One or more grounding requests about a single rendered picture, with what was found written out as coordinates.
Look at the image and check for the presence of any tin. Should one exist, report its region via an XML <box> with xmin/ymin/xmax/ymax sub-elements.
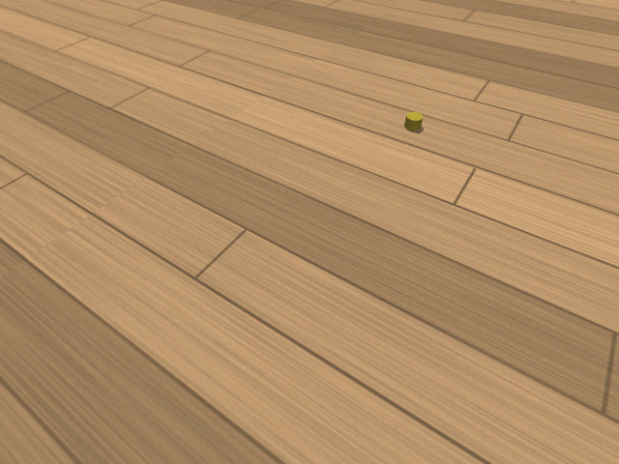
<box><xmin>404</xmin><ymin>112</ymin><xmax>423</xmax><ymax>131</ymax></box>

